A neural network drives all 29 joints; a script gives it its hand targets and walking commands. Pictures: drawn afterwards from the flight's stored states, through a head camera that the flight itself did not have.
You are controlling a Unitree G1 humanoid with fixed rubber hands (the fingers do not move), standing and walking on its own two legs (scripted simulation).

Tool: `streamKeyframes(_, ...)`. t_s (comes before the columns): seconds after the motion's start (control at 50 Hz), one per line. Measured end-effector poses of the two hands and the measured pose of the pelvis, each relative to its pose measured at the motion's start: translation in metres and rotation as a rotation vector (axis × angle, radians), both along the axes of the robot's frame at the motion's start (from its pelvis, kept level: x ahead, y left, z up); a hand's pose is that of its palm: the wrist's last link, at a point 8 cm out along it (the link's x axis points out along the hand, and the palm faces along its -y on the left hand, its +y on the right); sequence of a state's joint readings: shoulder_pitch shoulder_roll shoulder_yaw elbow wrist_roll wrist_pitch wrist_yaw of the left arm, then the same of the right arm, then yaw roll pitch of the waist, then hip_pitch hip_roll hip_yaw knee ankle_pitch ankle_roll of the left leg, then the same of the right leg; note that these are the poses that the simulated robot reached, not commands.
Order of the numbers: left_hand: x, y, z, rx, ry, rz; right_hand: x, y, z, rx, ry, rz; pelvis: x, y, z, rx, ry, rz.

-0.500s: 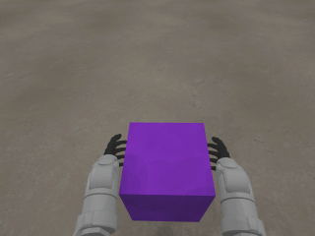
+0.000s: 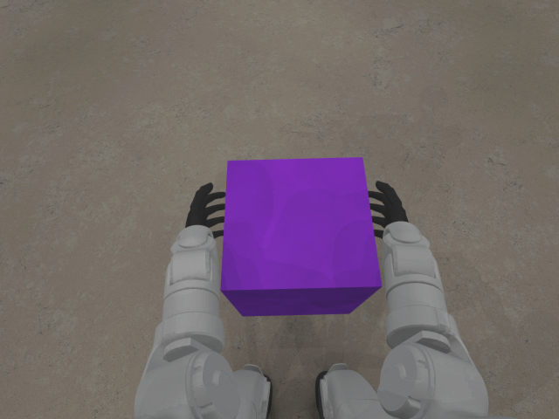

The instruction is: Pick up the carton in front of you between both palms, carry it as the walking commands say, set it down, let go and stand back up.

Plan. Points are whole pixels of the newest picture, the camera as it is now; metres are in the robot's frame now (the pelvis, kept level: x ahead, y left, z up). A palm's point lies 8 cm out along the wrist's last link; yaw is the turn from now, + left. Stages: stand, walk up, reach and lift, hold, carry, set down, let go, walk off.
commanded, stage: set down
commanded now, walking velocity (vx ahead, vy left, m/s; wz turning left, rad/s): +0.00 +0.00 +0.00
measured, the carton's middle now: (295, 246) +0.37 +0.01 -0.10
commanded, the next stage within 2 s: none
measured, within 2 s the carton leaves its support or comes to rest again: rests again in 1.82 s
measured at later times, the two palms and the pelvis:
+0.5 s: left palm (224, 245) +0.40 +0.15 -0.19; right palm (368, 236) +0.43 -0.14 -0.20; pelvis +0.00 -0.01 -0.12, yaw +1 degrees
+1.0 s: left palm (237, 259) +0.43 +0.15 -0.35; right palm (354, 245) +0.48 -0.14 -0.36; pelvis -0.04 -0.01 -0.25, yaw +3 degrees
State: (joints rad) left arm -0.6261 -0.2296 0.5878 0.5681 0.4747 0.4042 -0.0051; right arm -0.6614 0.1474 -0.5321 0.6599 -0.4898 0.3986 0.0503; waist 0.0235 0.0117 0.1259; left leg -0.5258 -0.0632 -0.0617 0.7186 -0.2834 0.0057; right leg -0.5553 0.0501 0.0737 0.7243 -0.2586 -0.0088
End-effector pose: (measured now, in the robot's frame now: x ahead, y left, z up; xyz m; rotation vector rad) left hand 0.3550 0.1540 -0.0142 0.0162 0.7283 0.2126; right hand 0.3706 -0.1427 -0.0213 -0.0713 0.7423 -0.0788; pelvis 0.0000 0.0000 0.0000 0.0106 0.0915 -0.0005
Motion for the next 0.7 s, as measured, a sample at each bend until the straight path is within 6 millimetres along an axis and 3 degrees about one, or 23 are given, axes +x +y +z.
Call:
streamKeyframes(0.12,0.007,-0.002,-0.077,-0.002,-0.019,0.013,0.011,-0.002,-0.079,0.004,-0.019,0.016,-0.004,-0.004,-0.024,0.0,0.216,0.006)
streamKeyframes(0.2,0.015,-0.004,-0.113,-0.024,-0.05,0.032,0.02,-0.005,-0.116,0.029,-0.046,0.007,-0.002,-0.006,-0.048,0.002,0.352,0.006)
streamKeyframes(0.46,0.046,-0.002,-0.163,-0.045,-0.066,0.084,0.061,-0.002,-0.165,0.055,-0.056,0.017,0.001,-0.012,-0.107,0.01,0.551,0.01)
streamKeyframes(0.7,0.06,-0.004,-0.247,-0.035,-0.054,0.092,0.08,-0.003,-0.25,0.039,-0.047,0.05,-0.015,-0.013,-0.172,0.02,0.663,0.015)
